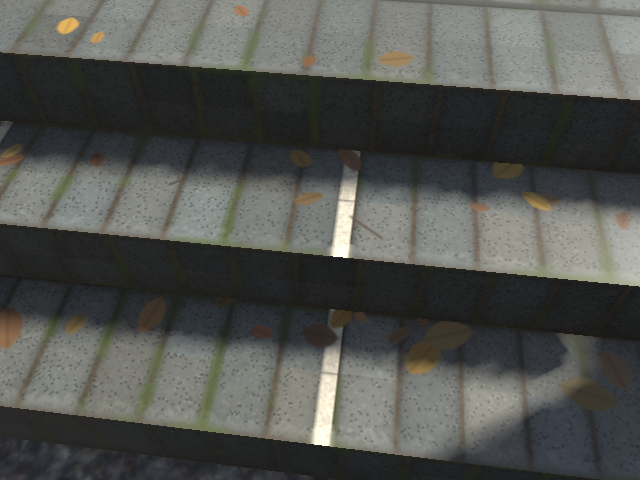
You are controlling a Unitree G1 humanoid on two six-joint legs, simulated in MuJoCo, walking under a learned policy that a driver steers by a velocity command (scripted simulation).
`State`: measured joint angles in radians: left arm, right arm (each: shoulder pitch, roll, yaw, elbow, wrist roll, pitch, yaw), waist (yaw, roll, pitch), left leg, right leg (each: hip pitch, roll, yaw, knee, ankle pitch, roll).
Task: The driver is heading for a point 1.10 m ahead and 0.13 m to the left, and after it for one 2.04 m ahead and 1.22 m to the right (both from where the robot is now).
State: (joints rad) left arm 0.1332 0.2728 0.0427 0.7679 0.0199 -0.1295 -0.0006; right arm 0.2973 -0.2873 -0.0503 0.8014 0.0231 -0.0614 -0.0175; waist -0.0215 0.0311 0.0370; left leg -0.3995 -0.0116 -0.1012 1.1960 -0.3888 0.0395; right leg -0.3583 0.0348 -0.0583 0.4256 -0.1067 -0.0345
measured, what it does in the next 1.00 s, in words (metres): climbs: left foot, then right foot 0.18 m higher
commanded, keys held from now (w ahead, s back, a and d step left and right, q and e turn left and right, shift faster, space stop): w+q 0.50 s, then w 0.02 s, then w+e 0.48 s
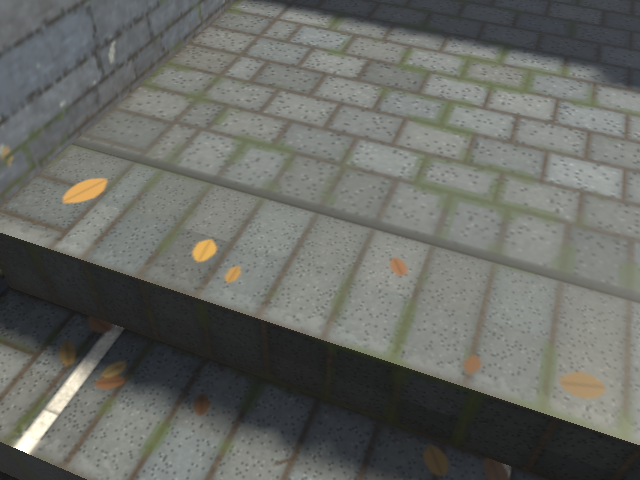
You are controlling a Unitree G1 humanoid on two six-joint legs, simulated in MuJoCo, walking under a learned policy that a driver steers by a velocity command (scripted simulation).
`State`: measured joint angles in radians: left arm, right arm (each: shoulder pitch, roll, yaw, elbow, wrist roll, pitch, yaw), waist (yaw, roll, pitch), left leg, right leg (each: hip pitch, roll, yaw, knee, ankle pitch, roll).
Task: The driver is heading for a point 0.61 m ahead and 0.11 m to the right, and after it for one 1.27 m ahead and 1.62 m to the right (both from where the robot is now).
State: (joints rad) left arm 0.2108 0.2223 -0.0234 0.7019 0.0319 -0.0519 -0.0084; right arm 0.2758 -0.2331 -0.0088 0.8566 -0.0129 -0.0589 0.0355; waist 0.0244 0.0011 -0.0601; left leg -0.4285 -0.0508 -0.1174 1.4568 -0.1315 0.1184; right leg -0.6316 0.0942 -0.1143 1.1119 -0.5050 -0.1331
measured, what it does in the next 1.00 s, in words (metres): climbs, turning right: left foot 0.18 m higher, then right foot 0.18 m higher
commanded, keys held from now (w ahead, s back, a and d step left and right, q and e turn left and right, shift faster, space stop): w+e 1.00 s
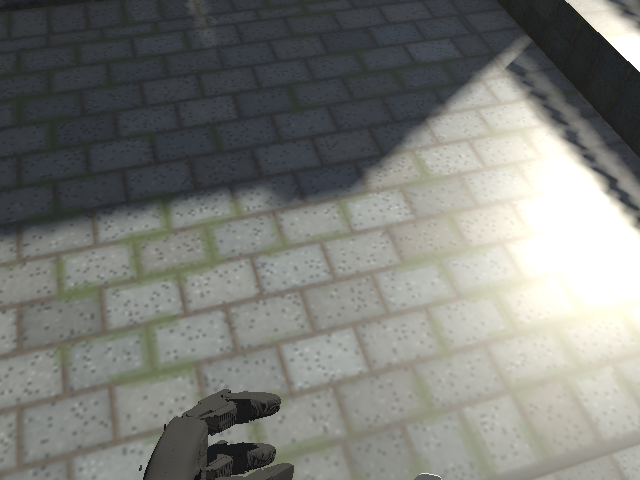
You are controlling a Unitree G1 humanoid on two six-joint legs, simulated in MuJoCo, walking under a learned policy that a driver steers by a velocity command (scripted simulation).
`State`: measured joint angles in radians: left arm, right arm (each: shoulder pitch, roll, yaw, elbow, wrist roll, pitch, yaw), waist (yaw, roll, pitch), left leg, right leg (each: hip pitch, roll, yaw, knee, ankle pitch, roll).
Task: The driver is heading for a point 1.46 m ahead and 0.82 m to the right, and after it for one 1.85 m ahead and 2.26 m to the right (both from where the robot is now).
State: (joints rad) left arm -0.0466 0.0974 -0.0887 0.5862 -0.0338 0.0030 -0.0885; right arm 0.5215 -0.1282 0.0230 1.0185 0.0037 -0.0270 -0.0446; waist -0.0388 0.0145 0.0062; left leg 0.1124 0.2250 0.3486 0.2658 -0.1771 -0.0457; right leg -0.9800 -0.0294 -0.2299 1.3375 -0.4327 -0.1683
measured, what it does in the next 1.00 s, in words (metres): climbs, turning right: left foot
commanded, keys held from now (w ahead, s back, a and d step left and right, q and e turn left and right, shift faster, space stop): w+e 0.02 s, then w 0.02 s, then w+e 0.96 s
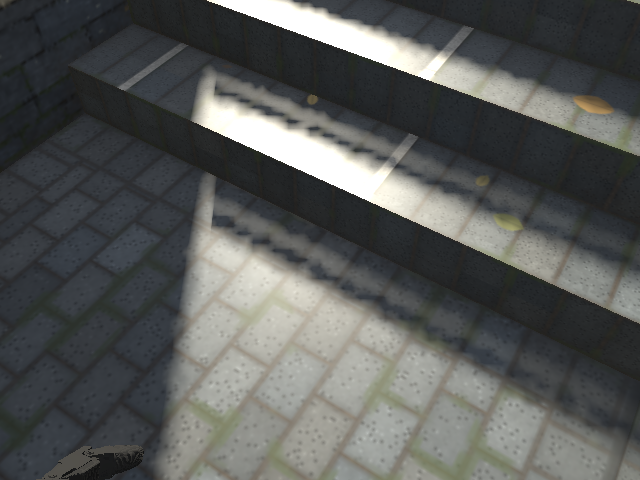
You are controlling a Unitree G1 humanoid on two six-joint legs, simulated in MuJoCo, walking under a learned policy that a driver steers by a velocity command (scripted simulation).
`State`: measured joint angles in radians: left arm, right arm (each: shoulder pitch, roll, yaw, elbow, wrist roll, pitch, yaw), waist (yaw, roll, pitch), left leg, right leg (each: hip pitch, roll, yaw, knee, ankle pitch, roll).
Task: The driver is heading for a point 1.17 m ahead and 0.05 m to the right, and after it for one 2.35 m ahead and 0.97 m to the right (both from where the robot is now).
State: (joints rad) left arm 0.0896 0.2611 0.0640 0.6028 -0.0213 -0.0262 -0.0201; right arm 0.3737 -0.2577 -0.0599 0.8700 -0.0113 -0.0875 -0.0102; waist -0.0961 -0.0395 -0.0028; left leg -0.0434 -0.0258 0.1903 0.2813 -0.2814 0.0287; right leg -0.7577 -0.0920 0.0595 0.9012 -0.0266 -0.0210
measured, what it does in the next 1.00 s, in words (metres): walks ahead: right foot, then left foot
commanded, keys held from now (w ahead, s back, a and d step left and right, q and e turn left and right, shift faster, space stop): w+e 0.36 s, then w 0.06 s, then w+q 0.58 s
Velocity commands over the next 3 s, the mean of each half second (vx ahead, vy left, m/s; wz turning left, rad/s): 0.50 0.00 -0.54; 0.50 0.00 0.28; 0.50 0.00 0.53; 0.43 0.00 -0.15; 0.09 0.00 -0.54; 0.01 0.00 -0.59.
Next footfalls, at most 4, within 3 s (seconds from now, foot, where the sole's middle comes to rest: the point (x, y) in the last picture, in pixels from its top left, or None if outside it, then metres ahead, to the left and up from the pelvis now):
0.16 right None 0.25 -0.13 -0.78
0.64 left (295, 445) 0.56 0.02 -0.78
1.14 right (374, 336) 0.81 -0.18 -0.78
1.64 left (230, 287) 0.98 0.16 -0.78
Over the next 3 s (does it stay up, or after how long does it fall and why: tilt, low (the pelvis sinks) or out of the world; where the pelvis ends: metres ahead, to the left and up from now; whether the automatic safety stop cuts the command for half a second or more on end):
stays up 1.30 0.03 0.16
